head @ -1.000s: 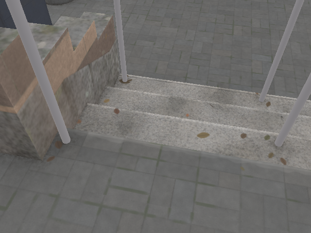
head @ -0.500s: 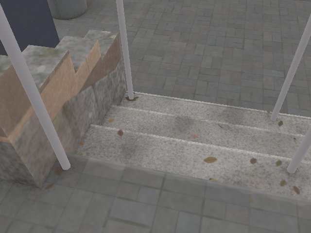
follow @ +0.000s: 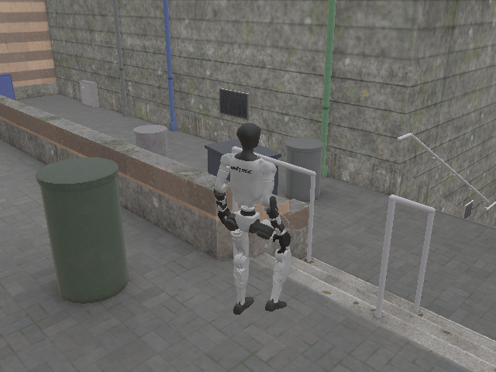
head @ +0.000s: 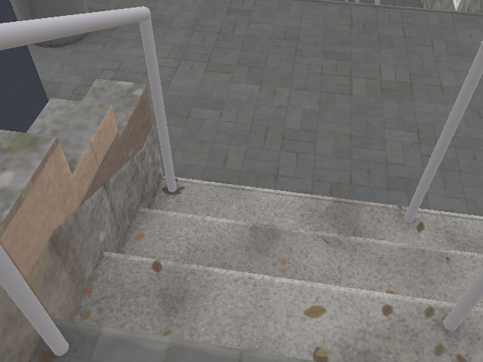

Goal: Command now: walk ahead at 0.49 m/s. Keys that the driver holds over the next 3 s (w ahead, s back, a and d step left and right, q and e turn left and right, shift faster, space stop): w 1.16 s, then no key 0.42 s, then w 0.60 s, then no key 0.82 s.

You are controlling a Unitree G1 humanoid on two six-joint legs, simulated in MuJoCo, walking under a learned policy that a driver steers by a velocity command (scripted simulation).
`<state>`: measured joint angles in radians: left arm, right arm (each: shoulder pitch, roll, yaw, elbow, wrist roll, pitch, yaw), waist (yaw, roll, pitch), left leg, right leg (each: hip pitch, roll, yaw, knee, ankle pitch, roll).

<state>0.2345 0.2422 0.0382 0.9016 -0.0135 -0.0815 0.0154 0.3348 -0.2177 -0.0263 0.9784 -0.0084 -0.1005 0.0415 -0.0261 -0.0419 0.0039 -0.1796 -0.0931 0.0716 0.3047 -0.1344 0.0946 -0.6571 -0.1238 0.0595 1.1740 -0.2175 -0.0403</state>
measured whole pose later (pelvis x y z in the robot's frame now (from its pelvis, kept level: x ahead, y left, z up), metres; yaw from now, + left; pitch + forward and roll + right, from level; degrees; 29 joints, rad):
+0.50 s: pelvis +0.27 -0.09 +0.00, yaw +0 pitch +1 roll +0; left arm 0.27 0.21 0.05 0.89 0.01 -0.11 -0.04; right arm 0.28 -0.28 -0.05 0.93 0.02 -0.07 -0.02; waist 0.01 0.04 0.00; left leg -0.52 0.07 -0.05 1.16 -0.28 0.05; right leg -0.28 0.04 -0.06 0.40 -0.14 -0.07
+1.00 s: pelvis +0.49 -0.03 -0.03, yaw +0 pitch +2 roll +1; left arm 0.33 0.23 0.06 0.92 -0.04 -0.09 0.00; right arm 0.30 -0.23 -0.06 0.96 0.02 -0.12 0.05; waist -0.02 -0.03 -0.03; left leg -0.40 0.01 0.06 0.75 -0.39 0.02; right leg -0.45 0.03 0.09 1.27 -0.50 -0.09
